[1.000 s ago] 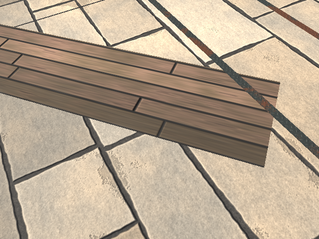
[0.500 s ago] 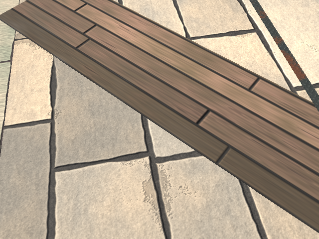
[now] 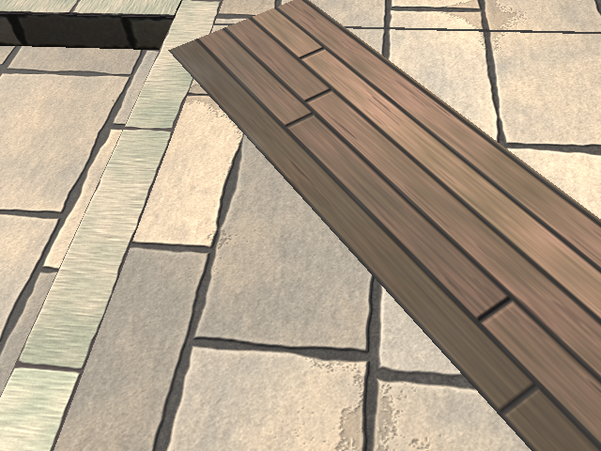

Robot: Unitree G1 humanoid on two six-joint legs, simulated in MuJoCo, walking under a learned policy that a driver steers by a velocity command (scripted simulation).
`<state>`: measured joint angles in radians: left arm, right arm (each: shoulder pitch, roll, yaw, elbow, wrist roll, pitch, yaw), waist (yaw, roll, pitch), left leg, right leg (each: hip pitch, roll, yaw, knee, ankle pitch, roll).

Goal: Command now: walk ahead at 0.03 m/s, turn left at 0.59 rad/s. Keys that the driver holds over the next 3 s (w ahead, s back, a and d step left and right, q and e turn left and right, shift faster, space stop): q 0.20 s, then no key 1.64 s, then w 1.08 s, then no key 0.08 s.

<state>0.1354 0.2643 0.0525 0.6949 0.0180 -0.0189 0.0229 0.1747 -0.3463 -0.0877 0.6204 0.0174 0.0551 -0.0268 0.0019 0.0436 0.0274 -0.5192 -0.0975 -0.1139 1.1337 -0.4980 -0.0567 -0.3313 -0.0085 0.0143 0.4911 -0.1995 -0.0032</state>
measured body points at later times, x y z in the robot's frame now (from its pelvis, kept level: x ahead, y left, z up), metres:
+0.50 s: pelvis -0.01 +0.05 +0.01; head +0.01 +0.08 +0.45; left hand +0.06 +0.36 -0.12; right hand +0.21 -0.17 -0.07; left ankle -0.02 +0.14 -0.74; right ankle +0.02 -0.11 -0.68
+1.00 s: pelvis +0.00 +0.03 +0.00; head +0.00 +0.04 +0.45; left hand +0.05 +0.31 -0.13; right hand +0.17 -0.19 -0.12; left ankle -0.02 +0.14 -0.74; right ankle +0.02 -0.10 -0.74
